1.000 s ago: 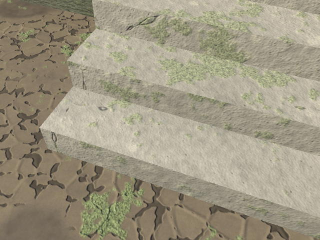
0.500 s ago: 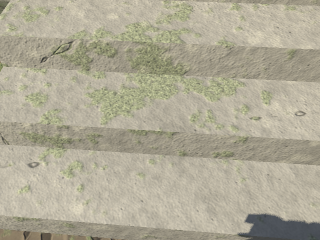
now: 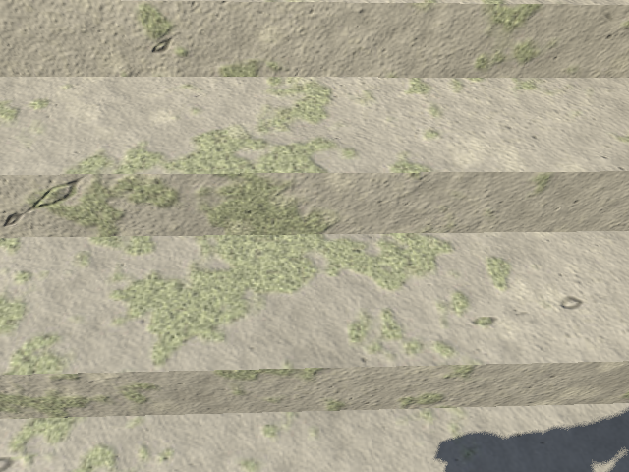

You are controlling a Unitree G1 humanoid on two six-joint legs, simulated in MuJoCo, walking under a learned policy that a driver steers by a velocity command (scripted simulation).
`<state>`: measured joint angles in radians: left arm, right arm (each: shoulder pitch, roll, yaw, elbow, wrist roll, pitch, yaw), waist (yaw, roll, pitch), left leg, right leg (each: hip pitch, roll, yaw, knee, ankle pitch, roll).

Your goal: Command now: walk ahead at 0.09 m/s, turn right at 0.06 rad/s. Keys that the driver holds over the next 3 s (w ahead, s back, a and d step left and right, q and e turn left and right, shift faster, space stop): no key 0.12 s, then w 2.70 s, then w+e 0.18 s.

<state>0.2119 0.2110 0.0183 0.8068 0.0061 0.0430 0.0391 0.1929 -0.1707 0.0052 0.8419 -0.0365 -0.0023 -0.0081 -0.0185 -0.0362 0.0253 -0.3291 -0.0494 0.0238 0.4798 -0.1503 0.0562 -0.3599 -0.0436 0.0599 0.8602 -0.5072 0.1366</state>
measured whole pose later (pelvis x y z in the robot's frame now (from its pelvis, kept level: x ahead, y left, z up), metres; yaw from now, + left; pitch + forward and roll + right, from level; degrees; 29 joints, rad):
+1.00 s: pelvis +0.30 -0.03 +0.13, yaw +1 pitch +2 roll -1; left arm 0.29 0.20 -0.02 0.98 0.03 -0.06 -0.02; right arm 0.26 -0.22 0.00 0.90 0.00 -0.07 0.05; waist 0.01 0.01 -0.12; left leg -0.72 -0.11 -0.20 1.95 -0.13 0.20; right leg -0.50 0.03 -0.10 0.87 -0.40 -0.07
